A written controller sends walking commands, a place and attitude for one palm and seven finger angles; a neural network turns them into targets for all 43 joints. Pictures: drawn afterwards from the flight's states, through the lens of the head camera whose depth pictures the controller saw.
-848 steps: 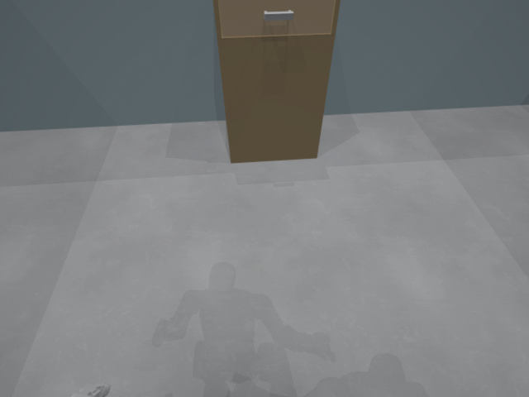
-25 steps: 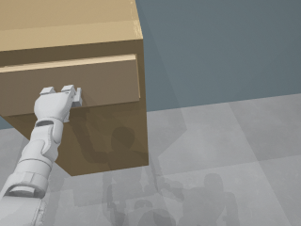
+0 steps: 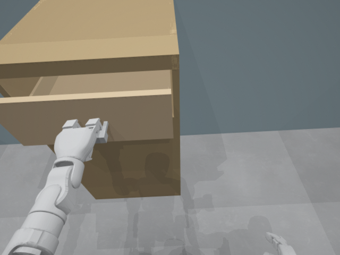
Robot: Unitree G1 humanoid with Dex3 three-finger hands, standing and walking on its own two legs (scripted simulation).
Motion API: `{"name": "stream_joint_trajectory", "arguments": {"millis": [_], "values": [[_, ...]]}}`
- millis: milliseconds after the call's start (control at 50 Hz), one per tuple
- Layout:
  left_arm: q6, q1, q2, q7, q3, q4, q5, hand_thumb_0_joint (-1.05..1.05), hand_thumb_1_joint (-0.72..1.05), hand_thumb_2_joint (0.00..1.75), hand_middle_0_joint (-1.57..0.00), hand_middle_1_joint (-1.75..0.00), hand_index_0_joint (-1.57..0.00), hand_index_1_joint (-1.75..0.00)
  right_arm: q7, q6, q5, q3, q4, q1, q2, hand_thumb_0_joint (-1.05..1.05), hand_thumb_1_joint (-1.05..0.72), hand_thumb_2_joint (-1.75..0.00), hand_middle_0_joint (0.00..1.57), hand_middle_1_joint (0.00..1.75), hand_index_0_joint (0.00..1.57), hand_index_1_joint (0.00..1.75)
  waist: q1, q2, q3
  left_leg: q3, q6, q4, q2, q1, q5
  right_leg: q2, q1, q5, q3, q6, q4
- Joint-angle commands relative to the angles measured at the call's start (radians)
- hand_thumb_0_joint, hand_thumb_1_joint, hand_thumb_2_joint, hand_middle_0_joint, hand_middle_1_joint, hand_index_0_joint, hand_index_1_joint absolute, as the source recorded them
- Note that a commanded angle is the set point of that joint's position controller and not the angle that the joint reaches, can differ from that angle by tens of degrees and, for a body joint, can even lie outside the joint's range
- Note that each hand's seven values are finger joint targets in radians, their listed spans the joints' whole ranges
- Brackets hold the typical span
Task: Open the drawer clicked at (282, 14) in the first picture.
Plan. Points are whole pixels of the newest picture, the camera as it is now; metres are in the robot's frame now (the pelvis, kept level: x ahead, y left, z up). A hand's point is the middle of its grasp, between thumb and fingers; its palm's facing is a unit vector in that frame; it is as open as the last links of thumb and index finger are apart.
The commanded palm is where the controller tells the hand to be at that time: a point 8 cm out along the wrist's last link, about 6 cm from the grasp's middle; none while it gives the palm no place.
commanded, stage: pull the drawer open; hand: left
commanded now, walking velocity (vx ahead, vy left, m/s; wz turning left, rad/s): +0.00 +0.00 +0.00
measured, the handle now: (85, 131) +0.41 +0.25 +0.05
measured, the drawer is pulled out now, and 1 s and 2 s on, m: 0.09 0.21 0.30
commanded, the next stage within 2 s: open the thumb to release the handle in 1.90 s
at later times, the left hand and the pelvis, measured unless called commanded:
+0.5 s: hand (81, 173) +0.30 +0.23 +0.03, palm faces +0.00 -0.09 -1.00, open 5.9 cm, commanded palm +0.26 +0.24 +0.09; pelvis +0.00 -0.01 +0.00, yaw +0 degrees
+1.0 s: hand (74, 200) +0.24 +0.22 +0.03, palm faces +0.01 -0.10 -0.99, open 6.0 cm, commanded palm +0.20 +0.23 +0.09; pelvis -0.01 -0.01 +0.00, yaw +0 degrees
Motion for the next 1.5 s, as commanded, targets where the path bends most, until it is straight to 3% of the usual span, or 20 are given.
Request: {"name": "stream_joint_trajectory", "arguments": {"millis": [0,20,60,180,220,360,400,540,560,660,700,740,760,840,980,1040,1100,1140,1300,1480], "values": [[0.002,-0.227,0.226,0.035,0.127,-0.191,-0.012,0.0,0.9,0.9,-0.4,-1.35,-0.4,-1.35,-0.018,-0.034,-0.009,-0.04,-0.111,-0.03,-0.124,0.0,-0.9,-0.9,0.2,0.3,0.2,0.3,0.02,-0.042,-0.262,0.017,0.061,-0.012,-0.077,0.289,0.369,0.046,0.014,0.567,-0.018,-0.009,-0.077],[-0.003,-0.23,0.261,0.034,0.155,-0.206,-0.009,0.0,0.9,0.9,-0.4,-1.35,-0.4,-1.35,-0.021,-0.032,-0.013,-0.04,-0.105,-0.035,-0.129,0.0,-0.9,-0.9,0.2,0.3,0.2,0.3,0.019,-0.054,-0.278,0.017,0.061,-0.011,-0.075,0.291,0.382,0.044,0.036,0.59,-0.011,-0.009,-0.077],[-0.006,-0.193,0.21,0.034,0.118,-0.234,-0.012,0.0,0.9,0.9,-0.4,-1.35,-0.4,-1.35,-0.02,-0.036,-0.01,-0.039,-0.113,-0.047,-0.118,0.0,-0.9,-0.9,0.2,0.3,0.2,0.3,0.025,-0.034,-0.273,0.019,0.061,-0.011,-0.078,0.295,0.388,0.043,0.03,0.605,-0.014,-0.008,-0.071],[-0.018,-0.089,0.226,0.033,0.15,-0.286,-0.028,0.0,0.9,0.9,-0.4,-1.35,-0.4,-1.35,-0.02,-0.046,-0.011,-0.037,-0.119,-0.07,-0.116,0.0,-0.9,-0.9,0.2,0.3,0.2,0.3,0.04,-0.053,-0.255,0.021,0.059,-0.014,-0.081,0.276,0.373,0.04,0.047,0.635,-0.01,-0.002,-0.07],[-0.025,-0.033,0.223,0.038,0.158,-0.343,-0.035,0.0,0.9,0.9,-0.4,-1.35,-0.4,-1.35,-0.016,-0.053,-0.017,-0.041,-0.126,-0.074,-0.116,0.0,-0.9,-0.9,0.2,0.3,0.2,0.3,0.049,-0.05,-0.293,0.022,0.059,-0.012,-0.081,0.29,0.406,0.036,0.08,0.671,-0.007,-0.004,-0.065],[-0.015,0.043,0.188,0.064,0.136,-0.428,-0.033,0.0,0.9,0.9,-0.4,-1.35,-0.4,-1.35,-0.01,-0.071,-0.018,-0.038,-0.132,-0.095,-0.111,0.0,-0.9,-0.9,0.2,0.3,0.2,0.3,0.042,-0.03,-0.242,0.017,0.056,-0.016,-0.078,0.291,0.368,0.039,0.035,0.616,-0.017,-0.002,-0.062],[-0.005,0.074,0.205,0.068,0.156,-0.411,-0.032,0.0,0.9,0.9,-0.4,-1.35,-0.4,-1.35,-0.013,-0.074,-0.017,-0.036,-0.127,-0.1,-0.112,0.0,-0.9,-0.9,0.2,0.3,0.2,0.3,0.045,-0.069,-0.225,0.018,0.057,-0.016,-0.079,0.278,0.349,0.038,0.037,0.612,-0.015,0.0,-0.068],[0.009,0.166,0.221,0.072,0.182,-0.476,-0.036,0.0,0.9,0.9,-0.4,-1.35,-0.4,-1.35,-0.015,-0.078,-0.018,-0.024,-0.136,-0.143,-0.105,0.0,-0.9,-0.9,0.2,0.3,0.2,0.3,0.069,-0.046,-0.227,0.02,0.051,-0.026,-0.082,0.283,0.346,0.034,0.057,0.612,-0.009,-0.001,-0.068],[0.009,0.183,0.189,0.071,0.155,-0.498,-0.041,0.0,0.9,0.9,-0.4,-1.35,-0.4,-1.35,-0.013,-0.081,-0.019,-0.026,-0.141,-0.143,-0.102,0.0,-0.9,-0.9,0.2,0.3,0.2,0.3,0.066,-0.031,-0.22,0.018,0.052,-0.026,-0.08,0.292,0.354,0.035,0.053,0.612,-0.013,-0.003,-0.066],[0.007,0.293,0.185,0.079,0.171,-0.565,-0.04,0.0,0.9,0.9,-0.4,-1.35,-0.4,-1.35,-0.003,-0.091,-0.024,-0.022,-0.156,-0.167,-0.095,0.0,-0.9,-0.9,0.2,0.3,0.2,0.3,0.083,-0.026,-0.22,0.015,0.048,-0.029,-0.075,0.304,0.368,0.037,0.054,0.595,-0.018,-0.006,-0.063],[0.012,0.31,0.147,0.083,0.138,-0.6,-0.038,0.0,0.9,0.9,-0.4,-1.35,-0.4,-1.35,0.004,-0.094,-0.025,-0.018,-0.164,-0.173,-0.093,0.0,-0.9,-0.9,0.2,0.3,0.2,0.3,0.075,-0.028,-0.205,0.01,0.047,-0.028,-0.073,0.307,0.366,0.038,0.037,0.58,-0.026,-0.005,-0.059],[0.016,0.314,0.169,0.09,0.161,-0.607,-0.029,0.0,0.9,0.9,-0.4,-1.35,-0.4,-1.35,0.006,-0.092,-0.027,-0.013,-0.164,-0.185,-0.094,0.0,-0.9,-0.9,0.2,0.3,0.2,0.3,0.076,-0.035,-0.194,0.006,0.044,-0.032,-0.07,0.307,0.346,0.04,0.021,0.536,-0.026,-0.006,-0.064],[0.019,0.311,0.134,0.092,0.125,-0.616,-0.031,0.0,0.9,0.9,-0.4,-1.35,-0.4,-1.35,0.006,-0.096,-0.028,-0.013,-0.168,-0.18,-0.091,0.0,-0.9,-0.9,0.2,0.3,0.2,0.3,0.066,-0.031,-0.177,0.003,0.046,-0.031,-0.071,0.304,0.33,0.04,0.008,0.517,-0.032,-0.006,-0.064],[0.024,0.295,0.153,0.103,0.134,-0.646,-0.013,0.0,0.9,0.9,-0.4,-1.35,-0.4,-1.35,0.004,-0.099,-0.033,-0.008,-0.166,-0.193,-0.089,0.0,-0.9,-0.9,0.2,0.3,0.2,0.3,0.072,-0.027,-0.189,0.001,0.043,-0.032,-0.069,0.321,0.308,0.038,-0.002,0.479,-0.026,-0.008,-0.07],[0.029,0.408,0.166,0.093,0.162,-0.672,-0.03,0.0,0.9,0.9,-0.4,-1.35,-0.4,-1.35,0.001,-0.102,-0.034,0.0,-0.165,-0.211,-0.084,0.0,-0.9,-0.9,0.2,0.3,0.2,0.3,0.086,-0.061,-0.171,0.004,0.043,-0.031,-0.074,0.302,0.303,0.032,0.028,0.533,-0.017,-0.003,-0.073],[0.021,0.495,0.165,0.095,0.173,-0.72,-0.032,0.0,0.9,0.9,-0.4,-1.35,-0.4,-1.35,0.005,-0.103,-0.037,0.003,-0.177,-0.221,-0.078,0.0,-0.9,-0.9,0.2,0.3,0.2,0.3,0.102,-0.025,-0.179,0.006,0.041,-0.031,-0.074,0.307,0.322,0.029,0.043,0.558,-0.014,-0.007,-0.068],[0.012,0.512,0.145,0.099,0.152,-0.754,-0.031,0.0,0.9,0.9,-0.4,-1.35,-0.4,-1.35,0.011,-0.103,-0.04,0.002,-0.183,-0.223,-0.079,0.0,-0.9,-0.9,0.2,0.3,0.2,0.3,0.087,-0.027,-0.141,0.004,0.04,-0.026,-0.072,0.296,0.297,0.03,0.01,0.526,-0.017,-0.004,-0.069],[0.008,0.57,0.164,0.109,0.183,-0.767,-0.026,0.0,0.9,0.9,-0.4,-1.35,-0.4,-1.35,0.014,-0.104,-0.042,0.004,-0.186,-0.226,-0.077,0.0,-0.9,-0.9,0.2,0.3,0.2,0.3,0.103,-0.016,-0.154,0.004,0.039,-0.023,-0.072,0.297,0.299,0.03,0.016,0.521,-0.012,-0.008,-0.067],[-0.013,0.643,0.149,0.139,0.179,-0.824,-0.024,0.0,0.9,0.9,-0.4,-1.35,-0.4,-1.35,0.024,-0.104,-0.05,-0.003,-0.195,-0.217,-0.076,0.0,-0.9,-0.9,0.2,0.3,0.2,0.3,0.09,-0.036,-0.138,-0.002,0.039,0.002,-0.069,0.278,0.269,0.028,-0.025,0.499,-0.013,-0.006,-0.05],[-0.028,0.78,0.164,0.157,0.211,-0.866,-0.036,0.0,0.9,0.9,-0.4,-1.35,-0.4,-1.35,0.034,-0.105,-0.054,-0.001,-0.207,-0.219,-0.072,0.0,-0.9,-0.9,0.2,0.3,0.2,0.3,0.106,-0.035,-0.128,-0.005,0.039,0.017,-0.069,0.253,0.236,0.024,-0.034,0.478,-0.005,-0.008,-0.041]]}}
